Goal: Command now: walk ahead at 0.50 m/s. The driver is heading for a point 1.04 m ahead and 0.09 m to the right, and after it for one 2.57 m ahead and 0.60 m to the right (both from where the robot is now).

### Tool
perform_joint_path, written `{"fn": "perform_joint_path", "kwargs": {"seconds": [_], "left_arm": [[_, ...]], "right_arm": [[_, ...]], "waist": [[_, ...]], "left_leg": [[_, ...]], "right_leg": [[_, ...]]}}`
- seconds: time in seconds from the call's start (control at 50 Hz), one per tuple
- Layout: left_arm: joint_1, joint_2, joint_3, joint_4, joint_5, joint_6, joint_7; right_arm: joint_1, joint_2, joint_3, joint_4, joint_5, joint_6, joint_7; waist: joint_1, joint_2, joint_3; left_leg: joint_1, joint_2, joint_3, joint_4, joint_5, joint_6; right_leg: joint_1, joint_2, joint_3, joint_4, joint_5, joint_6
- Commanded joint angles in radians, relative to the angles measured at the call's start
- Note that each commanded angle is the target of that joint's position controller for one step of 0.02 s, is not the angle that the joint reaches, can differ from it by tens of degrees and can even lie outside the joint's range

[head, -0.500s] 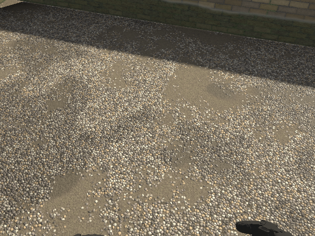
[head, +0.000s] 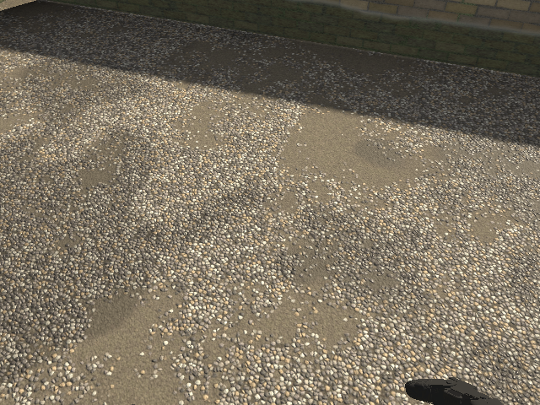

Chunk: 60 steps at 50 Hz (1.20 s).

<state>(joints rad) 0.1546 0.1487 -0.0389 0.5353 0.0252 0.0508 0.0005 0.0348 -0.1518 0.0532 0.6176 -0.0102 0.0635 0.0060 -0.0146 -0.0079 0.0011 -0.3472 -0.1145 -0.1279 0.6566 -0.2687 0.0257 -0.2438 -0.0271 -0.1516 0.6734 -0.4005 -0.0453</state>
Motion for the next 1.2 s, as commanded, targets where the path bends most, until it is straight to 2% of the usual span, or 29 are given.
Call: {"fn": "perform_joint_path", "kwargs": {"seconds": [0.02,0.06,0.14,0.16,0.22,0.3,0.34,0.4,0.44,0.5,0.52,0.56,0.62,0.66,0.72,0.74,0.78,0.84,0.86,0.88,0.94,0.96,1.0,1.04,1.06,1.1,1.16,1.18,1.2], "left_arm": [[-0.035,0.047,0.014,-0.081,-0.006,-0.025,0.000],[-0.117,0.053,0.009,-0.112,-0.010,-0.017,0.000],[-0.073,0.066,0.020,-0.099,0.006,-0.010,0.003],[-0.012,0.059,0.023,-0.077,0.000,-0.019,0.002],[-0.115,0.053,0.009,-0.112,-0.010,-0.016,0.000],[-0.022,0.057,0.019,-0.080,0.007,-0.022,0.002],[-0.110,0.051,0.008,-0.112,-0.010,-0.015,0.002],[-0.027,0.056,0.017,-0.084,0.006,-0.018,0.001],[-0.110,0.052,0.007,-0.112,-0.010,-0.019,0.001],[-0.078,0.064,0.018,-0.103,0.006,-0.008,0.002],[-0.004,0.056,0.020,-0.076,0.000,-0.023,0.001],[-0.113,0.048,0.007,-0.110,-0.004,-0.010,0.002],[-0.015,0.059,0.021,-0.080,0.001,-0.016,0.000],[-0.109,0.052,0.009,-0.110,-0.010,-0.017,0.001],[-0.076,0.062,0.018,-0.100,0.006,-0.008,0.002],[-0.009,0.054,0.020,-0.076,0.001,-0.018,0.001],[-0.112,0.049,0.008,-0.109,-0.009,-0.017,0.001],[-0.023,0.054,0.017,-0.080,0.007,-0.020,0.001],[-0.028,0.041,0.011,-0.082,-0.002,-0.020,-0.001],[-0.105,0.050,0.007,-0.109,-0.009,-0.016,0.001],[-0.077,0.065,0.018,-0.102,0.001,-0.015,0.002],[0.003,0.054,0.018,-0.072,-0.001,-0.026,0.001],[-0.113,0.047,0.006,-0.110,-0.009,-0.020,0.001],[-0.081,0.065,0.017,-0.101,0.005,-0.008,0.001],[-0.010,0.058,0.019,-0.077,0.001,-0.017,0.001],[-0.107,0.051,0.007,-0.108,-0.009,-0.016,0.002],[-0.074,0.061,0.017,-0.099,0.006,-0.008,0.002],[0.001,0.053,0.018,-0.072,-0.001,-0.022,0.001],[-0.023,0.041,0.010,-0.077,-0.006,-0.025,-0.001]], "right_arm": [[-0.091,-0.089,-0.026,-0.081,0.014,-0.010,-0.020],[-0.161,-0.050,-0.013,-0.120,0.017,-0.009,0.001],[-0.109,-0.056,-0.016,-0.096,-0.015,-0.020,0.007],[-0.044,-0.089,-0.024,-0.064,0.003,-0.020,-0.015],[-0.161,-0.050,-0.013,-0.119,0.018,-0.009,0.001],[-0.062,-0.064,-0.016,-0.074,0.003,-0.017,-0.013],[-0.158,-0.055,-0.015,-0.116,0.015,-0.012,0.000],[-0.067,-0.064,-0.015,-0.076,0.004,-0.013,-0.012],[-0.157,-0.051,-0.014,-0.118,0.017,-0.011,-0.001],[-0.113,-0.054,-0.014,-0.099,-0.012,-0.019,0.008],[-0.047,-0.087,-0.024,-0.065,0.007,-0.018,-0.016],[-0.155,-0.038,-0.008,-0.116,0.008,-0.014,0.004],[-0.049,-0.089,-0.023,-0.065,0.002,-0.019,-0.012],[-0.157,-0.047,-0.013,-0.117,0.015,-0.016,0.001],[-0.111,-0.054,-0.014,-0.097,-0.012,-0.020,0.008],[-0.043,-0.088,-0.023,-0.064,0.002,-0.020,-0.014],[-0.158,-0.046,-0.012,-0.119,0.018,-0.013,-0.001],[-0.065,-0.062,-0.015,-0.076,0.004,-0.015,-0.012],[-0.081,-0.092,-0.023,-0.077,0.006,-0.014,-0.017],[-0.154,-0.051,-0.014,-0.117,0.015,-0.014,0.000],[-0.113,-0.060,-0.017,-0.101,-0.002,-0.018,0.003],[-0.041,-0.087,-0.024,-0.066,0.007,-0.016,-0.018],[-0.157,-0.045,-0.011,-0.120,0.018,-0.011,-0.001],[-0.112,-0.050,-0.012,-0.101,-0.011,-0.018,0.009],[-0.047,-0.087,-0.022,-0.067,0.001,-0.018,-0.012],[-0.155,-0.046,-0.012,-0.119,0.015,-0.016,0.001],[-0.109,-0.053,-0.013,-0.098,-0.012,-0.021,0.008],[-0.044,-0.086,-0.023,-0.065,0.007,-0.018,-0.016],[-0.086,-0.089,-0.024,-0.080,0.012,-0.012,-0.020]], "waist": [[0.021,0.029,-0.082],[-0.004,-0.009,-0.007],[-0.006,0.000,-0.101],[0.025,0.017,-0.180],[-0.003,-0.008,-0.005],[0.015,0.007,-0.182],[-0.003,-0.001,-0.013],[0.015,0.011,-0.159],[-0.007,0.000,-0.005],[-0.007,0.003,-0.082],[0.025,0.022,-0.165],[-0.009,-0.011,-0.005],[0.025,0.021,-0.153],[-0.004,-0.006,-0.013],[-0.006,0.003,-0.087],[0.025,0.022,-0.173],[-0.006,-0.008,-0.010],[0.015,0.010,-0.164],[0.026,0.041,-0.086],[-0.005,-0.003,-0.010],[-0.005,0.004,-0.086],[0.023,0.024,-0.171],[-0.008,-0.008,-0.007],[-0.009,-0.006,-0.071],[0.024,0.020,-0.150],[-0.005,-0.005,-0.010],[-0.007,0.003,-0.085],[0.025,0.023,-0.166],[0.022,0.037,-0.075]], "left_leg": [[-0.046,0.083,-0.078,-0.137,-0.005,0.027],[-0.068,0.082,-0.039,-0.077,0.194,0.025],[-0.011,0.074,-0.024,-0.077,0.280,0.031],[0.016,0.080,-0.062,-0.110,0.067,0.033],[-0.069,0.083,-0.037,-0.077,0.193,0.025],[0.029,0.078,-0.058,-0.113,0.081,0.031],[-0.055,0.082,-0.035,-0.072,0.210,0.027],[0.014,0.080,-0.060,-0.117,0.067,0.030],[-0.068,0.084,-0.036,-0.077,0.197,0.026],[-0.023,0.077,-0.021,-0.078,0.263,0.030],[0.007,0.082,-0.060,-0.119,0.044,0.029],[-0.071,0.083,-0.030,-0.087,0.182,0.027],[0.000,0.080,-0.057,-0.116,0.049,0.031],[-0.058,0.085,-0.031,-0.076,0.208,0.027],[-0.019,0.078,-0.019,-0.078,0.269,0.031],[0.011,0.083,-0.059,-0.114,0.058,0.034],[-0.064,0.087,-0.032,-0.078,0.203,0.027],[0.017,0.081,-0.054,-0.118,0.067,0.030],[-0.042,0.086,-0.073,-0.134,-0.009,0.033],[-0.060,0.086,-0.031,-0.075,0.205,0.028],[-0.018,0.082,-0.020,-0.068,0.280,0.030],[0.009,0.086,-0.058,-0.119,0.044,0.030],[-0.068,0.088,-0.031,-0.079,0.195,0.026],[-0.027,0.081,-0.015,-0.079,0.249,0.029],[-0.002,0.082,-0.053,-0.115,0.044,0.032],[-0.058,0.087,-0.026,-0.074,0.206,0.027],[-0.019,0.080,-0.014,-0.077,0.267,0.031],[0.010,0.086,-0.054,-0.119,0.044,0.030],[-0.046,0.091,-0.071,-0.143,-0.021,0.028]], "right_leg": [[0.079,-0.057,0.085,-0.146,-0.069,-0.002],[0.028,-0.091,0.111,-0.143,0.144,0.003],[0.061,-0.097,0.100,-0.119,0.185,0.006],[0.110,-0.063,0.081,-0.130,-0.041,0.003],[0.024,-0.091,0.111,-0.143,0.138,0.004],[0.102,-0.070,0.079,-0.133,-0.011,0.011],[0.019,-0.089,0.106,-0.140,0.132,0.007],[0.088,-0.069,0.079,-0.136,-0.026,0.012],[0.023,-0.091,0.110,-0.140,0.133,0.004],[0.046,-0.098,0.103,-0.125,0.167,0.007],[0.099,-0.066,0.085,-0.139,-0.059,0.003],[0.027,-0.094,0.111,-0.148,0.119,0.000],[0.095,-0.068,0.087,-0.139,-0.047,0.002],[0.022,-0.092,0.110,-0.141,0.139,0.003],[0.049,-0.096,0.100,-0.121,0.173,0.008],[0.104,-0.064,0.082,-0.128,-0.045,0.003],[0.023,-0.088,0.107,-0.136,0.137,0.004],[0.090,-0.069,0.079,-0.132,-0.018,0.012],[0.073,-0.057,0.085,-0.137,-0.065,0.000],[0.021,-0.090,0.109,-0.135,0.141,0.005],[0.040,-0.092,0.100,-0.113,0.182,0.012],[0.099,-0.063,0.082,-0.130,-0.056,0.004],[0.020,-0.088,0.108,-0.135,0.136,0.004],[0.039,-0.097,0.105,-0.126,0.166,0.006],[0.090,-0.068,0.088,-0.135,-0.048,0.002],[0.015,-0.092,0.111,-0.138,0.139,0.004],[0.043,-0.096,0.102,-0.120,0.170,0.009],[0.096,-0.063,0.083,-0.132,-0.059,0.005],[0.067,-0.055,0.084,-0.139,-0.075,-0.002]]}}
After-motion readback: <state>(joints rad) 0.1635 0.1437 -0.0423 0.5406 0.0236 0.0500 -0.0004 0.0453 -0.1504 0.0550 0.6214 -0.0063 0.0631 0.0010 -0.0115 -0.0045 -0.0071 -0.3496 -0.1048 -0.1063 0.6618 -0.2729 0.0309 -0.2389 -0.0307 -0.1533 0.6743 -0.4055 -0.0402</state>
